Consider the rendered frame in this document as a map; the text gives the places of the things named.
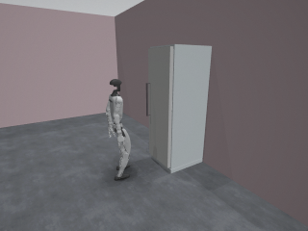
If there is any robot left upper arm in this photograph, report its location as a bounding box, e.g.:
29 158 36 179
106 94 111 114

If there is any robot right hand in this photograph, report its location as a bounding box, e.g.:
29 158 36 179
116 135 125 148

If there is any right robot forearm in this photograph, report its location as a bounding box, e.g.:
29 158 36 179
114 115 122 136

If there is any robot right foot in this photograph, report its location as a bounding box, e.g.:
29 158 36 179
115 174 130 181

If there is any robot right shin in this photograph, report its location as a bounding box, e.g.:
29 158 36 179
118 152 130 177

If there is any robot left hand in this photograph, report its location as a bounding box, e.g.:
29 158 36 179
108 126 116 138

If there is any robot right upper arm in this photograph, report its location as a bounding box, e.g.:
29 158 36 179
113 96 123 118

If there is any left robot forearm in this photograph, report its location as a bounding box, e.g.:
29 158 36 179
106 112 113 126

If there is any fridge door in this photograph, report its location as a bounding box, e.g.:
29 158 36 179
148 46 173 168

